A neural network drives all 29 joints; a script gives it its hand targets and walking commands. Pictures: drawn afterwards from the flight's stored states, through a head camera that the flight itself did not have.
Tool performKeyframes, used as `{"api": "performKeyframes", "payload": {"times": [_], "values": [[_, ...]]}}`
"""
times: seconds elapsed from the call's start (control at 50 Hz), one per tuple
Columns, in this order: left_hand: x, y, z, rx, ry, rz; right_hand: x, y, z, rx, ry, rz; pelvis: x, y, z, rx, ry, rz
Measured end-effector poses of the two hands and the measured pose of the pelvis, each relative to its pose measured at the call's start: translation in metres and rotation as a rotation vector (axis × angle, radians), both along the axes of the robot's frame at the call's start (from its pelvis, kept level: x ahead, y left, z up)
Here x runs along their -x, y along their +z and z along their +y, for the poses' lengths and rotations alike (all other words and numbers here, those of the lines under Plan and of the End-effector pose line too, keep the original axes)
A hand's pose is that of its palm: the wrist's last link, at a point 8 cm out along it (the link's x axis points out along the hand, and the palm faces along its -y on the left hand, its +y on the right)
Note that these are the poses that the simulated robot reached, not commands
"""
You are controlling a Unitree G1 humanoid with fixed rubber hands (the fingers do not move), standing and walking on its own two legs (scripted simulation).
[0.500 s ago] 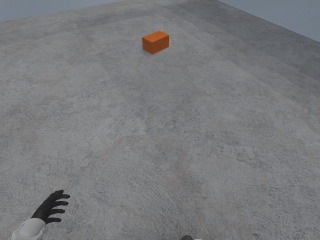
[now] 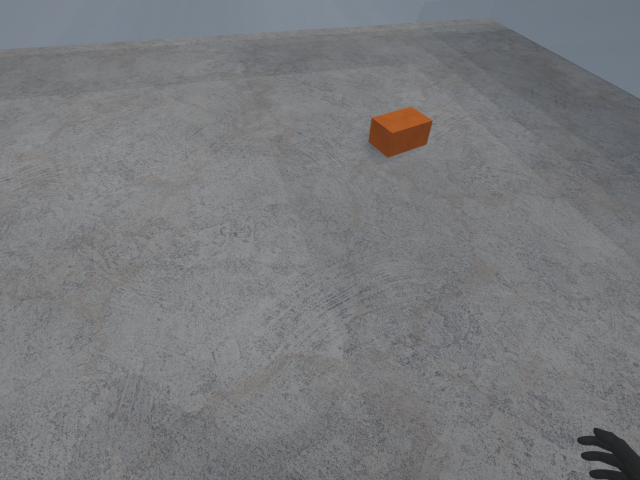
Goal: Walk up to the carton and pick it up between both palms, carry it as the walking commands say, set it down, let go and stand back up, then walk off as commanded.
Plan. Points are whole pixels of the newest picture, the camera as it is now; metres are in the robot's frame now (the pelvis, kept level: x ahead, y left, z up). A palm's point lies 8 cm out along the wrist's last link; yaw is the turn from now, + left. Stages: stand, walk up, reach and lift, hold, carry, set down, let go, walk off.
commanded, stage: walk up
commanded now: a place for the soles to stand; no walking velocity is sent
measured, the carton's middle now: (399, 131) +2.09 -0.25 -0.68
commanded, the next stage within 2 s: none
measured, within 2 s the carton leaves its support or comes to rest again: neither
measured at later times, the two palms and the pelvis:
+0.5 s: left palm (184, 276) +0.43 +0.29 -0.04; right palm (594, 353) +0.39 -0.38 -0.08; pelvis +0.31 -0.05 +0.01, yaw +0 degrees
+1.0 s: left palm (220, 198) +0.68 +0.31 -0.08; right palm (549, 227) +0.63 -0.37 -0.04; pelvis +0.58 -0.01 +0.02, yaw -2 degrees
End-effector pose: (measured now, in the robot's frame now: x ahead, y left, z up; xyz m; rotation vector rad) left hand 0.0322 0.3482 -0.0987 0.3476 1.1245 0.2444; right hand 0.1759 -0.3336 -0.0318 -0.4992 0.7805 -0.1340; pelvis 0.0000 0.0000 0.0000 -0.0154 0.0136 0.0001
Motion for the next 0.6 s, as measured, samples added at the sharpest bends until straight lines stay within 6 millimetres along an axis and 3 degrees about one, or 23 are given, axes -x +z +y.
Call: {"api": "performKeyframes", "payload": {"times": [0.14, 0.2, 0.28, 0.36, 0.4, 0.44, 0.52, 0.6], "values": [[-0.165, 0.018, -0.026, 0.061, -0.151, -0.097, 0.038, -0.008, -0.020, 0.004, -0.206, 0.213, -0.084, 0.018, -0.002, -0.032, -0.019, -0.020], [-0.231, 0.029, -0.037, 0.059, -0.207, -0.123, 0.037, -0.014, -0.031, 0.002, -0.259, 0.283, -0.121, 0.019, -0.006, -0.035, -0.029, -0.021], [-0.321, 0.041, -0.053, 0.028, -0.257, -0.167, 0.009, -0.030, -0.049, -0.014, -0.309, 0.324, -0.177, 0.012, -0.018, -0.035, -0.034, -0.015], [-0.399, 0.046, -0.065, -0.027, -0.251, -0.257, -0.051, -0.059, -0.068, -0.027, -0.314, 0.331, -0.236, -0.007, -0.037, -0.023, -0.024, -0.009], [-0.411, 0.050, -0.068, -0.042, -0.231, -0.270, -0.095, -0.063, -0.064, -0.051, -0.280, 0.311, -0.258, -0.005, -0.043, -0.012, -0.020, -0.022], [-0.410, 0.054, -0.065, -0.049, -0.180, -0.257, -0.142, -0.060, -0.057, -0.066, -0.218, 0.280, -0.280, 0.003, -0.046, -0.011, -0.010, -0.036], [-0.392, 0.059, -0.051, -0.072, -0.082, -0.170, -0.237, -0.045, -0.044, -0.093, -0.113, 0.202, -0.322, 0.016, -0.048, -0.003, -0.006, -0.045], [-0.380, 0.052, -0.036, -0.076, -0.020, -0.063, -0.319, -0.029, -0.036, -0.090, -0.039, 0.155, -0.363, 0.020, -0.045, 0.011, -0.001, -0.041]]}}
